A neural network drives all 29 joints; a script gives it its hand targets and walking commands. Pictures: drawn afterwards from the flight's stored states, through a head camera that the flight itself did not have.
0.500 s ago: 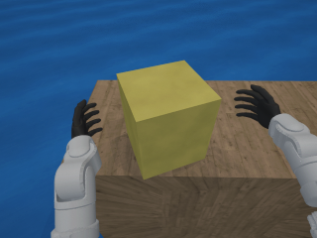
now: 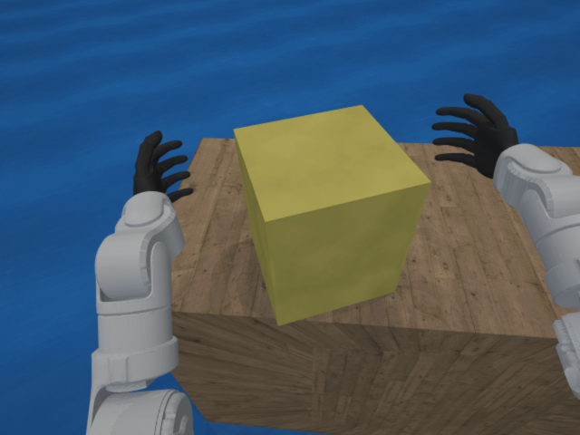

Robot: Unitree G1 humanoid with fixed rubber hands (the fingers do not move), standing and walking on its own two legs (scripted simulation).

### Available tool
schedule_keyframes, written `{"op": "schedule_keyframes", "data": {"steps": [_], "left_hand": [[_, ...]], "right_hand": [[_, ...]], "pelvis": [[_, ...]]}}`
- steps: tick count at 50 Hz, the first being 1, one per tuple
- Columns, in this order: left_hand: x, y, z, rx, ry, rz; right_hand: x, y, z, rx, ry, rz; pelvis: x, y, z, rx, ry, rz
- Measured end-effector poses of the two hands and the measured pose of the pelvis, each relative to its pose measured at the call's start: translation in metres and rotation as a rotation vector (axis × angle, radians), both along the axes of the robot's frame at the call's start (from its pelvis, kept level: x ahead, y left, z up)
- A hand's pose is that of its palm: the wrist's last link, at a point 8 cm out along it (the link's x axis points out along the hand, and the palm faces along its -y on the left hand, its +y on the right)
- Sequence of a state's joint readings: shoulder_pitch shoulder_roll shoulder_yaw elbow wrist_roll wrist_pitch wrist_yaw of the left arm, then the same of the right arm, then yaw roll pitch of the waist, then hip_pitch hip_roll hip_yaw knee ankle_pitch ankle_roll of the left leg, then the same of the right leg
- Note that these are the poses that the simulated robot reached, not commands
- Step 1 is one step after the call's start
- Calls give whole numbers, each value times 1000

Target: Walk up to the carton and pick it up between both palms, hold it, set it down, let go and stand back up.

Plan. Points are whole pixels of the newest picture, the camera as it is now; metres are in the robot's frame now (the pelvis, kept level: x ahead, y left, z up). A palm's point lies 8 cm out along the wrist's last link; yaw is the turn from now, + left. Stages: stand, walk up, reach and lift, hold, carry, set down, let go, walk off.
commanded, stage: reach and lift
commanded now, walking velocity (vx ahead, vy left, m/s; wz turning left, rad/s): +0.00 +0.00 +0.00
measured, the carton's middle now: (319, 216) +0.44 +0.03 +0.06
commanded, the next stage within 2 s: none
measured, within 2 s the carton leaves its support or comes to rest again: neither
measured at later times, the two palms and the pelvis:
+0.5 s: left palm (145, 153) +0.37 +0.23 +0.23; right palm (463, 100) +0.49 -0.15 +0.24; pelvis +0.00 +0.00 +0.00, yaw +1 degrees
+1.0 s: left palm (162, 201) +0.37 +0.24 +0.15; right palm (435, 147) +0.50 -0.14 +0.17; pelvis +0.00 +0.01 +0.00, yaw +2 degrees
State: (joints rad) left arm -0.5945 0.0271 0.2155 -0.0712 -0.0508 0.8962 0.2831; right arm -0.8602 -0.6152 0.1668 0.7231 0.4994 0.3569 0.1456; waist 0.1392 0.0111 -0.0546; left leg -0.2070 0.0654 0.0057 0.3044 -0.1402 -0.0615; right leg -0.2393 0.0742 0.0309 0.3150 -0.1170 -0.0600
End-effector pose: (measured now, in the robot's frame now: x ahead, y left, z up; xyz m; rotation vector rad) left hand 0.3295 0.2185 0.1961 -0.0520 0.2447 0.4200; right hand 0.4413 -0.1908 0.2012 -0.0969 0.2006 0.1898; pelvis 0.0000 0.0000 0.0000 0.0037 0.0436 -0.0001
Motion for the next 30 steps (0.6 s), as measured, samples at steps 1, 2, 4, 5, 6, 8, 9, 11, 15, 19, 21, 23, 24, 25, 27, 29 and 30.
{"op": "schedule_keyframes", "data": {"steps": [1, 2, 4, 5, 6, 8, 9, 11, 15, 19, 21, 23, 24, 25, 27, 29, 30], "left_hand": [[2, 1, 2, 1, -1, 2], [3, 2, 3, 1, -4, 3], [6, 3, 7, 4, -9, 3], [7, 3, 9, 4, -10, 2], [9, 3, 10, 3, -12, 0], [13, 4, 13, 3, -12, 0], [15, 5, 15, 4, -12, 1], [18, 6, 18, 8, -11, 2], [25, 9, 25, 13, -10, 6], [33, 11, 29, 15, -5, 7], [35, 13, 31, 19, -8, 8], [37, 14, 33, 23, -13, 8], [38, 15, 34, 22, -14, 8], [40, 15, 34, 21, -14, 8], [42, 18, 35, 20, -11, 12], [44, 20, 35, 20, -8, 17], [45, 21, 35, 21, -10, 18]], "right_hand": [[2, 2, 2, 2, -2, 3], [4, 4, 4, 5, -3, 5], [9, 7, 6, 14, 1, 9], [11, 8, 7, 15, 3, 10], [12, 10, 9, 14, 4, 11], [17, 12, 12, 14, 3, 13], [19, 14, 14, 15, 2, 13], [23, 17, 18, 20, 2, 14], [32, 22, 25, 31, 5, 18], [41, 29, 32, 40, 9, 25], [45, 33, 35, 47, 6, 29], [49, 36, 38, 53, 2, 32], [50, 38, 40, 52, 1, 34], [52, 39, 41, 51, 0, 35], [55, 43, 44, 54, 2, 36], [58, 46, 46, 55, 2, 40], [59, 48, 46, 57, 1, 41]], "pelvis": [[0, 0, 0, 0, 3, 0], [0, 0, 0, 0, 6, 0], [-1, 0, 0, 0, 11, 3], [-1, 0, 0, -1, 15, 4], [-1, 0, 0, -1, 19, 6], [-1, 0, -1, -1, 27, 7], [-1, 0, -1, -1, 31, 8], [-1, 0, -1, -2, 38, 9], [-2, 1, -1, -2, 48, 11], [-1, 2, -2, -3, 64, 16], [-1, 2, -2, -5, 69, 19], [-1, 2, -2, -6, 74, 23], [-1, 2, -2, -6, 76, 23], [-1, 2, -2, -6, 79, 24], [0, 2, -2, -6, 82, 26], [0, 3, -2, -7, 86, 28], [0, 3, -2, -7, 89, 29]]}}
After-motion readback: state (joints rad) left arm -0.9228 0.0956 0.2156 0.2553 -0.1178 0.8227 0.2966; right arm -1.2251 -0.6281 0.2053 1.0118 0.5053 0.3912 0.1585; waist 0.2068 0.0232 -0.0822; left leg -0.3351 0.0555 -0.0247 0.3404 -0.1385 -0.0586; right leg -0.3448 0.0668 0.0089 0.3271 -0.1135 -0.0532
